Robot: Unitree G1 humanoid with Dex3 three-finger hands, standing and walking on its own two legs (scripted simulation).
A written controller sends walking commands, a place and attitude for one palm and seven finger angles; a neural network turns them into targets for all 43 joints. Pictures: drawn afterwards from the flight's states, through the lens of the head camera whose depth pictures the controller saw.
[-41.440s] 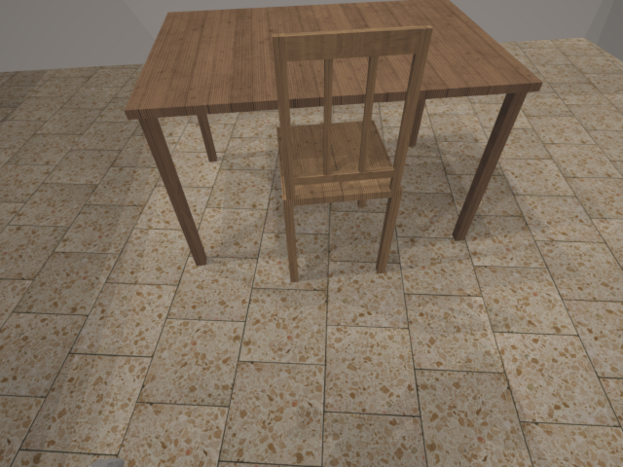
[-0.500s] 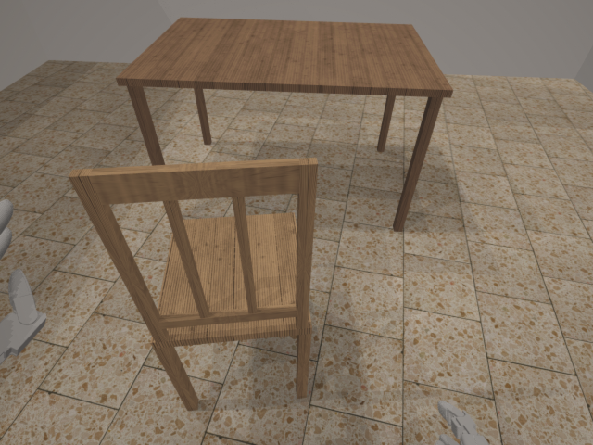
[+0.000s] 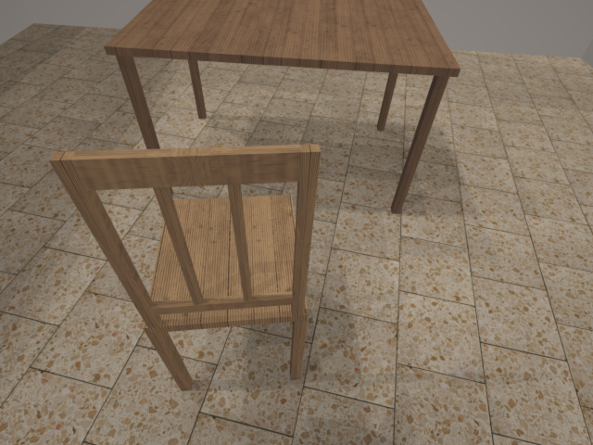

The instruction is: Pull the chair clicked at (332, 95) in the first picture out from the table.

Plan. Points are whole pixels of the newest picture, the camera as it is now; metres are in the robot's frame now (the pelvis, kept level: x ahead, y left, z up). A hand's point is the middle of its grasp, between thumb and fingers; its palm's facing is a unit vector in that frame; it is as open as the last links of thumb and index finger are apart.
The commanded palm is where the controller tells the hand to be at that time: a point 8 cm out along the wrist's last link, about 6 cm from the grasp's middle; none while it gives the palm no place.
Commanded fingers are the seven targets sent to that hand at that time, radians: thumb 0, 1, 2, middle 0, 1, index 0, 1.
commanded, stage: let the arm hang, fingers relaxed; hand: left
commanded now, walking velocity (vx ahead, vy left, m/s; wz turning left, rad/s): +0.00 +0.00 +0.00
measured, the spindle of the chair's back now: (182, 253) +0.44 +0.23 -0.06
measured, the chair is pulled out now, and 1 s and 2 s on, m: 0.71 0.71 0.71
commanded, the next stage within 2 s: look to check the result in 0.82 s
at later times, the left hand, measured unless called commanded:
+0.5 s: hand out of the picture -0.02 +0.15 -0.16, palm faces +0.04 -0.98 -0.20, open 7.4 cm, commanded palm none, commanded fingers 0.00 0.90 0.90 -0.20 -0.30 -0.20 -0.30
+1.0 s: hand out of the picture +0.00 +0.14 -0.17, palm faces +0.05 -0.98 -0.18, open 7.4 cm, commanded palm none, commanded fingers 0.00 0.90 0.90 -0.20 -0.30 -0.20 -0.30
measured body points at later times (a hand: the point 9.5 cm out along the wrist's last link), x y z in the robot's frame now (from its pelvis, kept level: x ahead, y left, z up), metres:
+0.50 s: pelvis +0.01 -0.02 +0.01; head +0.00 -0.03 +0.46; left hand -0.02 +0.20 -0.15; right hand -0.02 -0.22 -0.16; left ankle +0.05 +0.13 -0.73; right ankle +0.03 -0.14 -0.73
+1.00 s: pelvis +0.01 -0.02 +0.01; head +0.02 -0.03 +0.46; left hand +0.00 +0.19 -0.15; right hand -0.02 -0.23 -0.15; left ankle +0.05 +0.13 -0.73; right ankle +0.03 -0.14 -0.73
